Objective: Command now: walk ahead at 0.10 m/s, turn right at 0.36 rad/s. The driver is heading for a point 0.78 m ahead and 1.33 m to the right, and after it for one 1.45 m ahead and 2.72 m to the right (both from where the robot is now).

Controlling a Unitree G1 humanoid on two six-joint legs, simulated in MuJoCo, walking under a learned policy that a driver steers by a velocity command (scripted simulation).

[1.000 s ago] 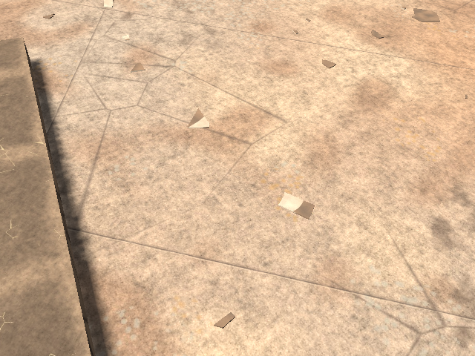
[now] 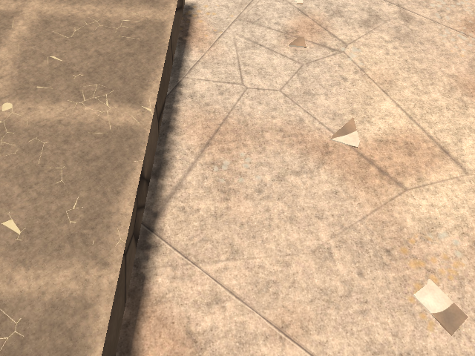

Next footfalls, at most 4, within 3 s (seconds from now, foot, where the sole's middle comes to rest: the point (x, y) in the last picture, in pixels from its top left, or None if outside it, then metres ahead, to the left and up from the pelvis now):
0.22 right None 0.06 -0.13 -0.78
0.88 left None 0.12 0.05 -0.78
1.38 right None -0.05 -0.09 -0.78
1.92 left None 0.27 -0.22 -0.78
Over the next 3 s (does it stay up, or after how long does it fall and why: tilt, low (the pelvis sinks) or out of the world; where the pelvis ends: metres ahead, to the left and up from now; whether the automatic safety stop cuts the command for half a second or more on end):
stays up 0.31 -0.69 -0.02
